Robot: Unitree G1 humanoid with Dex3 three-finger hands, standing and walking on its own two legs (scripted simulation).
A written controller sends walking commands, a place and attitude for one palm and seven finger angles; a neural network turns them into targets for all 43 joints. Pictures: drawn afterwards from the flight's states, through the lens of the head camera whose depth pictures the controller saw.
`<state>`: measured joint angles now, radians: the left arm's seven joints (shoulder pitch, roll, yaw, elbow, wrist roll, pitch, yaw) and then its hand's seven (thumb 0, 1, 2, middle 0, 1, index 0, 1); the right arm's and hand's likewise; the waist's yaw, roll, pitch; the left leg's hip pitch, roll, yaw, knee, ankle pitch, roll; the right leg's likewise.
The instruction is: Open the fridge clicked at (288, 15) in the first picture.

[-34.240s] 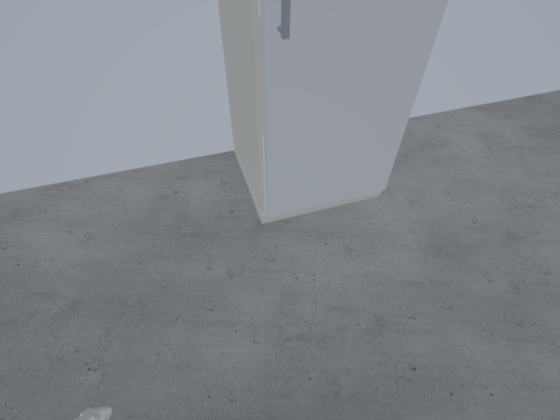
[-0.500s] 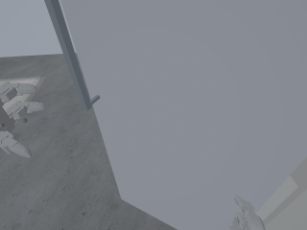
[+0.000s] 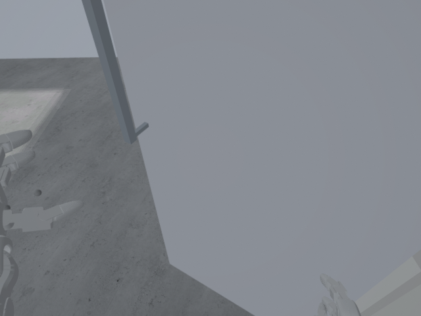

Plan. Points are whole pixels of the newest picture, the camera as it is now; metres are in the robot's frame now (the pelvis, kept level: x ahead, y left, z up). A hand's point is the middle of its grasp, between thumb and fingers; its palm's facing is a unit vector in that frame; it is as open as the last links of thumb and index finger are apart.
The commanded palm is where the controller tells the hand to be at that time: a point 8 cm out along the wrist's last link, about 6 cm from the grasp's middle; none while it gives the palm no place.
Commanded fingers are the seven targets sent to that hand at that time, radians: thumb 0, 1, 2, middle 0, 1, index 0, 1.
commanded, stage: draw the hand back to the body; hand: left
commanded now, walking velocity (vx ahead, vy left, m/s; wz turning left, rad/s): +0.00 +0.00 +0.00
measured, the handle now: (120, 67) +0.44 +0.23 +0.27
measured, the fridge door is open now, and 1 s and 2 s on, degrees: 57 57 57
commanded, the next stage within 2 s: step back with the hand held close in 0.76 s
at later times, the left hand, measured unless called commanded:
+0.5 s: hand (51, 215) +0.20 +0.26 +0.16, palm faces +0.44 -0.80 -0.40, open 7.9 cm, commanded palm +0.15 +0.30 +0.18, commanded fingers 0.00 0.90 0.90 -0.20 -0.30 -0.20 -0.30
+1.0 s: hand (50, 206) +0.21 +0.27 +0.17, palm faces +0.47 -0.79 -0.40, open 7.4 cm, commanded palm +0.15 +0.30 +0.18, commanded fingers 0.00 0.90 0.90 -0.20 -0.30 -0.20 -0.30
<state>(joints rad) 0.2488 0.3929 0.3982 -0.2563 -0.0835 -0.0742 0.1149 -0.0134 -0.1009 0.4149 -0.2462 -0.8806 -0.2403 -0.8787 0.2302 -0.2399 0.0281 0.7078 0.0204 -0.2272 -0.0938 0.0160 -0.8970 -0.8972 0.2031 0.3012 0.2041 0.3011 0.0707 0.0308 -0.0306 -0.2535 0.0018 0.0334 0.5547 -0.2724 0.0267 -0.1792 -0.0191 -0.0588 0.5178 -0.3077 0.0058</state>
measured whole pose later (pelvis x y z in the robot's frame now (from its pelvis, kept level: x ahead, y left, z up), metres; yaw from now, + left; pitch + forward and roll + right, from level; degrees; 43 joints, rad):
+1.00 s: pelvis +0.00 +0.00 +0.00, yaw -1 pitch -2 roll -1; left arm 0.43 0.36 0.38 -0.38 -0.05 -0.14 0.12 0.01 0.88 0.89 -0.22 -0.30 -0.21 -0.30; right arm 0.21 -0.23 0.03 0.65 0.01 -0.14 -0.10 0.01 -0.90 -0.90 0.20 0.30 0.23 0.31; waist 0.05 0.05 -0.01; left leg -0.23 0.02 0.04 0.54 -0.27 0.02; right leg -0.15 0.00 -0.05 0.46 -0.28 0.01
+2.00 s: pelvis -0.13 +0.03 -0.01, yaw -1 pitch -1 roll -5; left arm 0.47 0.44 0.44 -0.55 -0.02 -0.29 0.12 0.01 0.88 0.89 -0.22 -0.30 -0.21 -0.30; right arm 0.18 -0.18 0.02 0.57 0.01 -0.15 -0.08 0.01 -0.90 -0.90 0.20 0.30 0.21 0.30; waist 0.02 0.02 0.11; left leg -0.49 0.06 0.04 0.59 -0.09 0.07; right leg -0.25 0.03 -0.05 0.54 -0.30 0.02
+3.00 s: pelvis -0.28 +0.10 -0.01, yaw -3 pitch -2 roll -3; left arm 0.49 0.48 0.44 -0.49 -0.02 -0.22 0.13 0.01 0.88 0.89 -0.22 -0.30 -0.21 -0.30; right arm 0.30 -0.18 0.02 0.63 0.00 -0.10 -0.05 0.01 -0.90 -0.90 0.20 0.30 0.21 0.30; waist 0.00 0.00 -0.03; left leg -0.41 0.01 0.00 0.82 -0.41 0.03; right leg -0.19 0.06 -0.11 0.51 -0.26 -0.08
